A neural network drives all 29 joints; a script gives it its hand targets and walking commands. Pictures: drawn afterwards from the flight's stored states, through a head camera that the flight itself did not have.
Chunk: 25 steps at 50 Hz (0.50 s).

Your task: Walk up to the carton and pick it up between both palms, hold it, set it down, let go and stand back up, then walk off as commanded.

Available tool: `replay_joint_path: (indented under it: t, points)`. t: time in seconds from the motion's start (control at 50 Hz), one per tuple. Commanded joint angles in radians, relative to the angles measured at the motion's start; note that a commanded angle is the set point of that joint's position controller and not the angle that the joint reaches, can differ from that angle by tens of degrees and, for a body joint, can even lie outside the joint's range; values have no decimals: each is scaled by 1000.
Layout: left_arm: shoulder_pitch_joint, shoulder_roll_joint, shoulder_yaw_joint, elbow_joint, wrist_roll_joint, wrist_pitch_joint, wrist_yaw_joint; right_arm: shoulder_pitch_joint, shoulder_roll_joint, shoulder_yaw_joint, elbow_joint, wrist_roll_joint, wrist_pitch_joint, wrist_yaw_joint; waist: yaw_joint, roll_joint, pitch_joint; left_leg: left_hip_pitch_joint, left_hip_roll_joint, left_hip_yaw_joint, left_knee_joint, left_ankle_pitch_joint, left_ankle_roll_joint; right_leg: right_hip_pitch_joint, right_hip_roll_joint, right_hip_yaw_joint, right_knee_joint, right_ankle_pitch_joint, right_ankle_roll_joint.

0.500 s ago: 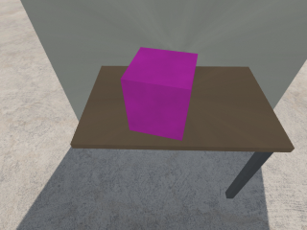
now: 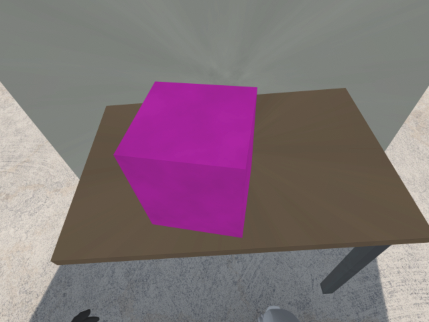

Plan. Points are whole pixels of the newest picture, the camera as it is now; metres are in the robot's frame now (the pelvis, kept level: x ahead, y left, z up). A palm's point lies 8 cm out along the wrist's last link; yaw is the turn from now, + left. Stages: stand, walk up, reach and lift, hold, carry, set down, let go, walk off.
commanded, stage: walk up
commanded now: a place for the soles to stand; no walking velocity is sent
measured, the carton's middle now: (199, 162) +0.45 +0.04 +0.03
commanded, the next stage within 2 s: none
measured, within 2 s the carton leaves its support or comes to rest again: neither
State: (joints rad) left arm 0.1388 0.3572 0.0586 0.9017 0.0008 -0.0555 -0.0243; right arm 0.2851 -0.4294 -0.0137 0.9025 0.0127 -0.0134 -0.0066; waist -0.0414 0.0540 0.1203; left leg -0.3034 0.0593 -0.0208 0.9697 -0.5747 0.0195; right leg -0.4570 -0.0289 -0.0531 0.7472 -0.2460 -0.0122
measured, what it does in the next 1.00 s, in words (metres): steps on the spot: left foot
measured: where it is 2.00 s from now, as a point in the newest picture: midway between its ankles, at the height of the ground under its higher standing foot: outside the picture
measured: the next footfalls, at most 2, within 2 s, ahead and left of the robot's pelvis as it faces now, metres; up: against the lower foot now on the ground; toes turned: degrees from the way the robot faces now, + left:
left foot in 0.18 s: +0.06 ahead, +0.13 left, +0.00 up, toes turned +5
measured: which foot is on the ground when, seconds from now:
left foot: up 0.00-0.16, down 0.18-1.00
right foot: down 0.00-1.00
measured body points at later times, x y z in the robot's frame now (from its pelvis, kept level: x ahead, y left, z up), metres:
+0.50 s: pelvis +0.01 +0.03 +0.00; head +0.06 +0.04 +0.45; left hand +0.09 +0.36 -0.12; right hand +0.15 -0.29 -0.11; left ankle +0.02 +0.13 -0.70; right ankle +0.07 -0.11 -0.70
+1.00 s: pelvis +0.00 +0.03 +0.02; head +0.02 +0.02 +0.47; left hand +0.05 +0.34 -0.10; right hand +0.10 -0.27 -0.11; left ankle +0.02 +0.13 -0.70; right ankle +0.06 -0.11 -0.70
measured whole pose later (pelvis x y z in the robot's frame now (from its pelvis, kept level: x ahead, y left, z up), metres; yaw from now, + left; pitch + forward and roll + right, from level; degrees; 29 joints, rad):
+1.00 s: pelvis +0.00 +0.03 +0.02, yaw +2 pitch -2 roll +0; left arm 0.12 0.36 0.02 1.11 0.01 -0.02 0.00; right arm 0.07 -0.38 -0.03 1.07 -0.01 0.03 0.03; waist 0.01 0.03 0.09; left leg -0.29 0.00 0.07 0.62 -0.30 0.03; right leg -0.34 -0.04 0.01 0.60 -0.23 0.03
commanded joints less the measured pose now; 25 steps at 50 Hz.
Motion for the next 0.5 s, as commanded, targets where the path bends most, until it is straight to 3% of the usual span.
replay_joint_path:
  t: [0.0, 0.02, 0.06, 0.08, 0.1, 0.14, 0.16, 0.18, 0.2, 0.22, 0.24, 0.28, 0.3, 0.32, 0.34, 0.36, 0.38, 0.42, 0.44, 0.46, 0.48]
  points:
    - [4, 302, 63, -48, -8, -5, 45, 125, -192, -48, 13, 11, -11, -19, 35, -269, -177, -132, 26, -25, 25, -16, 14, 191, -288, 347, -329, 14, -207]
    - [-3, 299, 64, -46, -3, -2, 44, 104, -199, -55, 24, 1, -7, -14, 40, -250, -158, -98, 29, -18, -7, 18, 17, 144, -272, 321, -312, 45, -192]
    - [-26, 305, 66, -46, 1, 0, 46, 94, -187, -65, 25, -6, 2, -10, 40, -282, -173, -66, 24, 7, -46, 49, 21, 127, -268, 276, -296, 98, -196]
    - [-29, 309, 64, -59, 4, 2, 51, 78, -196, -70, 21, -11, 5, -7, 38, -281, -175, -77, 13, 14, -86, 75, 15, 131, -282, 287, -264, 169, -199]
    - [-35, 316, 65, -53, -1, 6, 50, 64, -200, -76, 31, -17, 7, -6, 34, -282, -168, -43, 12, 20, -117, 96, 17, 105, -288, 294, -251, 161, -198]
    - [-69, 310, 56, -56, -6, 16, 55, 52, -181, -82, 32, -25, 4, -4, 3, -244, -175, 18, -14, 51, -252, 201, 29, 66, -264, 243, -172, 271, -168]
    - [-75, 288, 47, -60, -14, 19, 59, 64, -194, -89, 35, -28, 0, -7, -9, -236, -201, 49, -5, 12, -334, 259, 39, 69, -244, 204, -96, 278, -138]
    - [-84, 254, 37, -52, -19, 24, 57, 22, -253, -97, 29, -31, -3, -6, 3, -62, -188, 17, 81, -128, -415, 321, 64, 38, -151, 112, -14, 164, -84]
    - [-113, 248, 41, -46, -24, 27, 61, -76, -271, -100, 10, -20, -4, -1, 23, 42, -154, -58, 172, -273, -468, 372, 139, 42, -23, 12, 82, -11, -37]
    - [-79, 241, 39, -16, -21, 34, 63, -140, -269, -92, -6, -25, -7, 5, 47, 86, -143, -68, 244, -325, -484, 403, 210, 55, 22, 1, 136, -184, -23]
    - [-41, 229, 33, 6, -23, 34, 63, -171, -260, -90, -18, -28, -8, 5, 56, 85, -146, -70, 247, -310, -463, 469, 230, 73, 10, 14, 149, -233, -18]
    - [-37, 227, 24, 22, -23, 20, 55, -186, -229, -74, -8, -22, -2, 0, 67, 74, -144, -90, 150, -157, -387, 563, 153, 154, -5, 34, 34, 30, -36]
    - [-9, 244, 25, 39, -14, 11, 55, -201, -204, -63, -8, -14, 0, -1, 75, 56, -176, -94, 113, -113, -312, 600, 104, 209, -56, 88, -37, 195, -53]
    - [13, 284, 28, 49, -7, 1, 60, -212, -190, -64, -17, -14, 4, -1, 76, 50, -202, -116, 62, -80, -210, 602, 62, 263, -132, 211, -82, 321, -93]
    - [9, 329, 33, 51, 1, -4, 61, -179, -185, -69, -17, -10, 7, -3, 56, -31, -226, -98, 15, -35, -116, 530, 32, 253, -229, 321, -128, 378, -165]
    - [-11, 346, 38, 45, -8, -4, 66, -144, -173, -69, 3, -6, 13, -8, 40, -53, -235, -55, 3, -19, -92, 429, 19, 199, -290, 383, -156, 394, -230]
    - [-36, 351, 35, 42, -5, -3, 66, -138, -178, -68, 15, -6, 13, -10, 34, -69, -229, -24, 13, -23, -138, 421, 22, 186, -285, 343, -132, 445, -224]
    - [-79, 320, 23, 33, -4, 8, 67, -105, -203, -77, 35, -11, 9, -3, 7, -107, -234, 40, 43, -50, -249, 523, 45, 136, -200, 225, -86, 379, -147]
    - [-96, 295, 19, 31, -5, 15, 67, -106, -212, -80, 40, -9, 8, 0, 9, -66, -241, 76, 77, -91, -324, 499, 65, 94, -147, 159, -54, 272, -104]
    - [-94, 265, 12, 42, -13, 24, 62, -145, -234, -86, 35, -15, 6, 2, 15, -18, -205, 42, 137, -196, -412, 504, 119, 74, -60, 71, 37, 138, -45]
    - [-87, 247, 7, 46, -16, 30, 62, -182, -242, -82, 20, -17, 3, 4, 17, 43, -186, 4, 208, -274, -477, 480, 177, 77, 4, 11, 94, 4, -14]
